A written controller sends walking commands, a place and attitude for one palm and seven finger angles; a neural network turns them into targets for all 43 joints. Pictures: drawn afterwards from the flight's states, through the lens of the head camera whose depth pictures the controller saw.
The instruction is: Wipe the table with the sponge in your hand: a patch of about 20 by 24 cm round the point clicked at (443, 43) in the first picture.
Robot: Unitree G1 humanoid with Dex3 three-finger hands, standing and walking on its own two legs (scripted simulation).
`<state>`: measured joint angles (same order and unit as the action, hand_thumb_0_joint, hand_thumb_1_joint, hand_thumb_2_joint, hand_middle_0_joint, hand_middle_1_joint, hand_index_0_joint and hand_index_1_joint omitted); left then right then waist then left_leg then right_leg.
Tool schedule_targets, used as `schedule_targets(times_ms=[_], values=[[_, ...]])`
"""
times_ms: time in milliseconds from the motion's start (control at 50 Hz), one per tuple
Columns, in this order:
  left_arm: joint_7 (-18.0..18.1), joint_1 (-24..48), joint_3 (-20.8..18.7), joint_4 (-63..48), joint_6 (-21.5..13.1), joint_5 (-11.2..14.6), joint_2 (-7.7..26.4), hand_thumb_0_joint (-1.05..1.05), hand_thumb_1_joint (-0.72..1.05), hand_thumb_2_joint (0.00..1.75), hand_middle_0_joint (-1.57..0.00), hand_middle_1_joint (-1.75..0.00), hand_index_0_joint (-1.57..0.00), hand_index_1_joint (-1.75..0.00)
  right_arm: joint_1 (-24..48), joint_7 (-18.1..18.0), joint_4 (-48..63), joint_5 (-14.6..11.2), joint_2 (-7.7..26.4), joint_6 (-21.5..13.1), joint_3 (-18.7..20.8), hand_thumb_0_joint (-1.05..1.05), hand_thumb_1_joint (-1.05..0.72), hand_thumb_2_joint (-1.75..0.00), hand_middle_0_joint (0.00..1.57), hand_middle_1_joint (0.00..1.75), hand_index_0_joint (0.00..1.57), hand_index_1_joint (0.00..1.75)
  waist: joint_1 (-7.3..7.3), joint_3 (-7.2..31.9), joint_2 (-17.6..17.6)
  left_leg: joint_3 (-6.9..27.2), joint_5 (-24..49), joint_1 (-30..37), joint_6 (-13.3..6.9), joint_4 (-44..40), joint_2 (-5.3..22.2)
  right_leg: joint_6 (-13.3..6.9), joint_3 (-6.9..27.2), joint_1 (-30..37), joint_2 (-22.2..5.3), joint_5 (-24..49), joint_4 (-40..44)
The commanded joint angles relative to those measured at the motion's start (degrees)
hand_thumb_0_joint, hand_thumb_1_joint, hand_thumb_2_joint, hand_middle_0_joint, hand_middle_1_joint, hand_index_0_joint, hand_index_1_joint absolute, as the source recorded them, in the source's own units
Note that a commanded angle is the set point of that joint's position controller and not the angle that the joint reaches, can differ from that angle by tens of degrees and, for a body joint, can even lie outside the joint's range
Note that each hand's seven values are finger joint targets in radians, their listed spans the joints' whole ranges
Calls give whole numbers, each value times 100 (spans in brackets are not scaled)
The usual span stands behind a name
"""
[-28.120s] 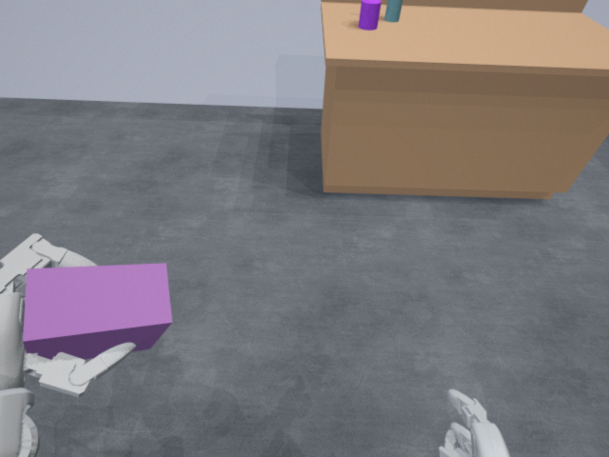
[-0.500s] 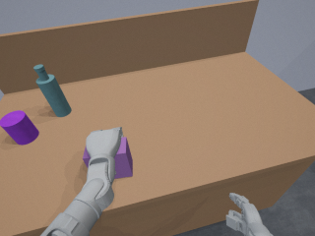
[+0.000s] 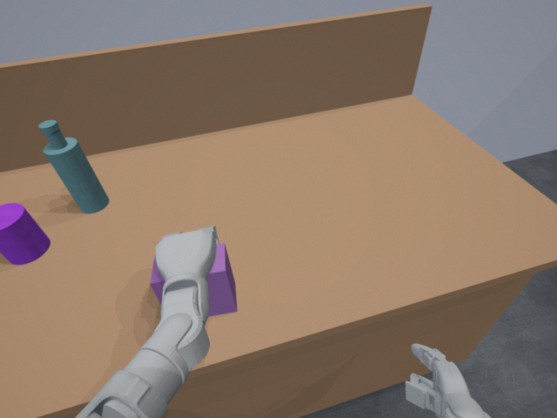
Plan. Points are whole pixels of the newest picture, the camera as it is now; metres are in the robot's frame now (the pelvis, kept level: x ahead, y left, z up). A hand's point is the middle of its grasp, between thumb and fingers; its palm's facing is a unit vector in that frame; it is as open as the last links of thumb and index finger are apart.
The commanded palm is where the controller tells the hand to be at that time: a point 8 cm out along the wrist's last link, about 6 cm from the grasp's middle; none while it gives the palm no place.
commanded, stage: wipe forward along the third lane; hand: left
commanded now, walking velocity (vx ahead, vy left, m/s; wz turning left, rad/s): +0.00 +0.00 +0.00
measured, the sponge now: (199, 290) +0.32 +0.18 -0.01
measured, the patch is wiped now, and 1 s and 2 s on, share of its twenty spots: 0.85 0.95 1.00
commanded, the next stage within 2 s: wipe back along the third lane in 1.58 s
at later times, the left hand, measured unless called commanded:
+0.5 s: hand (201, 256) +0.36 +0.18 +0.03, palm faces -0.05 -0.01 -1.00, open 10.3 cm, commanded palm +0.34 +0.18 +0.06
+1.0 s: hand (200, 233) +0.41 +0.20 +0.03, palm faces -0.07 +0.01 -1.00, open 10.3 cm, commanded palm +0.39 +0.21 +0.06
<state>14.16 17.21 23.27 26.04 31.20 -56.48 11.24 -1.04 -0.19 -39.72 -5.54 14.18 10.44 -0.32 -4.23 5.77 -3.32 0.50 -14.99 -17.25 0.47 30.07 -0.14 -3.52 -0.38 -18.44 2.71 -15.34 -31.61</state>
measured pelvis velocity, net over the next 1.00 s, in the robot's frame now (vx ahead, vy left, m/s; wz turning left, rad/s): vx -0.03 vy -0.01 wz -0.02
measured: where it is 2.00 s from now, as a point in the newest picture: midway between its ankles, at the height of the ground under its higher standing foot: outside the picture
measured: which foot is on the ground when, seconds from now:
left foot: down 0.00-1.00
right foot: down 0.00-1.00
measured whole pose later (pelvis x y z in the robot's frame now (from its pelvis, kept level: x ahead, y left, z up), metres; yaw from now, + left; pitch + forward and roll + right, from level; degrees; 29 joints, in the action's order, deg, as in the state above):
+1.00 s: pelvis -0.03 -0.01 -0.01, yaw -1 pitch +10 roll +1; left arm 18.1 45.5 9.9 62.7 22.6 -56.7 16.0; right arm -10.5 -3.8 -43.8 -4.7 14.5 6.1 -0.5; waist 3.3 7.9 -2.0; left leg 0.1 -14.3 -32.0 0.2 35.5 1.1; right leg -3.8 -0.3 -32.8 3.9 -13.1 -35.4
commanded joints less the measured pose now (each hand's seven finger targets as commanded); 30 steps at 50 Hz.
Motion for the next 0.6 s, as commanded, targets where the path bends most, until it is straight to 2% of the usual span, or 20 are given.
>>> schedule_targets(times_ms=[0, 40, 60, 80, 140, 160, 180, 200, 240, 260, 320, 340, 360, 380, 440, 460, 480, 540, 560, 580], values=[[-30, 1653, -193, -511, -160, 118, 66, 0, 10, 130, -120, -160, -120, -160, 1150, -86, 913, -35, 508, -304, 153, 0, -90, -90, 20, 30, 20, 30, 169, 866, 933, -5, 562, 238, -277, -263, -183, -13, 498, 375, -177, 923, 723], [-26, 1819, -200, -235, -150, 74, 62, 0, 10, 130, -120, -160, -120, -160, 1119, -134, 850, -30, 520, -301, 134, 0, -90, -90, 20, 30, 20, 30, 202, 770, 979, -23, 462, 164, -266, -279, -187, -4, 524, 271, -184, 806, 765], [-8, 1892, -509, -165, -176, 78, 339, 0, 10, 130, -120, -160, -120, -160, 1105, -163, 815, -28, 543, -313, 139, 0, -90, -90, 20, 30, 20, 30, 163, 748, 975, 22, 399, 120, -257, -306, -181, -29, 590, 244, -159, 700, 797], [-5, 2033, -293, -88, -192, 35, 126, 0, 10, 130, -120, -160, -120, -160, 1051, -182, 824, -23, 534, -322, 132, 0, -90, -90, 20, 30, 20, 30, 215, 827, 983, -20, 385, 113, -264, -292, -188, -6, 492, 247, -174, 693, 734], [7, 2287, -207, 266, -267, -91, 26, 0, 10, 130, -120, -160, -120, -160, 944, -208, 753, -13, 525, -333, 146, 0, -90, -90, 20, 30, 20, 30, 248, 821, 829, -17, 348, 84, -243, -257, -186, -34, 430, 34, -169, 616, 678], [40, 2292, -586, 369, -300, -66, 362, 0, 10, 130, -120, -160, -120, -160, 932, -238, 722, -3, 548, -335, 157, 0, -90, -90, 20, 30, 20, 30, 191, 878, 902, 10, 308, 29, -241, -264, -181, -47, 515, 66, -150, 568, 713], [55, 2378, -391, 460, -313, -73, 145, 0, 10, 130, -120, -160, -120, -160, 879, -253, 730, 3, 530, -338, 147, 0, -90, -90, 20, 30, 20, 30, 255, 940, 918, -46, 333, 16, -252, -223, -189, -16, 439, 98, -175, 669, 659], [64, 2418, -369, 606, -328, -90, 99, 0, 10, 130, -120, -160, -120, -160, 830, -254, 705, -3, 525, -337, 149, 0, -90, -90, 20, 30, 20, 30, 280, 906, 998, -35, 321, -50, -232, -211, -184, -12, 416, 41, -175, 675, 631], [100, 2510, -367, 872, -330, -104, 69, 0, 10, 130, -120, -160, -120, -160, 812, -267, 699, 2, 527, -324, 144, 0, -90, -90, 20, 30, 20, 30, 281, 848, 938, -39, 217, -139, -215, -205, -175, -6, 395, -89, -184, 505, 631], [137, 2588, -639, 948, -356, -65, 281, 0, 10, 130, -120, -160, -120, -160, 783, -291, 665, 10, 543, -328, 154, 0, -90, -90, 20, 30, 20, 30, 244, 958, 1016, -21, 190, -174, -222, -201, -161, -17, 463, -61, -167, 521, 643], [207, 2869, -456, 1287, -366, -115, 91, 0, 10, 130, -120, -160, -120, -160, 657, -307, 651, 12, 515, -332, 153, 0, -90, -90, 20, 30, 20, 30, 354, 892, 957, -66, 66, -278, -218, -154, -157, 24, 349, -228, -191, 317, 609], [220, 2906, -531, 1452, -368, -136, 171, 0, 10, 130, -120, -160, -120, -160, 630, -320, 637, 17, 529, -326, 146, 0, -90, -90, 20, 30, 20, 30, 361, 851, 1058, -42, 6, -353, -211, -150, -158, 28, 358, -280, -186, 242, 612], [247, 2933, -804, 1602, -371, -120, 424, 0, 10, 130, -120, -160, -120, -160, 623, -336, 598, 24, 554, -326, 141, 0, -90, -90, 20, 30, 20, 30, 308, 825, 1000, -19, -69, -444, -202, -169, -153, 12, 415, -318, -176, 163, 628], [269, 3123, -588, 1611, -392, -123, 217, 0, 10, 130, -120, -160, -120, -160, 549, -342, 620, 29, 526, -332, 136, 0, -90, -90, 20, 30, 20, 30, 391, 936, 934, -76, -68, -422, -219, -128, -149, 45, 340, -312, -203, 165, 582], [335, 3273, -711, 1968, -451, -162, 331, 0, 10, 130, -120, -160, -120, -160, 405, -347, 571, 54, 529, -340, 160, 0, -90, -90, 20, 30, 20, 30, 420, 974, 1017, -89, -116, -556, -219, -66, -134, 67, 357, -364, -219, 122, 570], [365, 3197, -1050, 2046, -470, -122, 670, 0, 10, 130, -120, -160, -120, -160, 384, -363, 550, 71, 565, -340, 172, 0, -90, -90, 20, 30, 20, 30, 339, 1056, 1024, -78, -129, -641, -218, -66, -134, 59, 446, -276, -211, 121, 590], [369, 3258, -903, 2048, -492, -111, 581, 0, 10, 130, -120, -160, -120, -160, 351, -373, 597, 62, 544, -338, 150, 0, -90, -90, 20, 30, 20, 30, 394, 1069, 1017, -109, -184, -700, -229, -47, -148, 100, 426, -236, -244, 69, 585], [423, 3572, -927, 2297, -536, -143, 672, 0, 10, 130, -120, -160, -120, -160, 246, -390, 557, 64, 556, -363, 150, 0, -90, -90, 20, 30, 20, 30, 487, 904, 944, -113, -368, -834, -229, -56, -133, 119, 431, -445, -250, -274, 631], [451, 3559, -1216, 2387, -545, -154, 976, 0, 10, 130, -120, -160, -120, -160, 218, -398, 521, 72, 596, -369, 173, 0, -90, -90, 20, 30, 20, 30, 434, 959, 1002, -85, -350, -879, -228, -48, -128, 103, 500, -401, -232, -280, 650], [455, 3608, -1022, 2417, -545, -150, 815, 0, 10, 130, -120, -160, -120, -160, 186, -405, 550, 66, 573, -383, 157, 0, -90, -90, 20, 30, 20, 30, 487, 967, 958, -128, -398, -897, -236, -39, -136, 136, 446, -428, -256, -395, 654]])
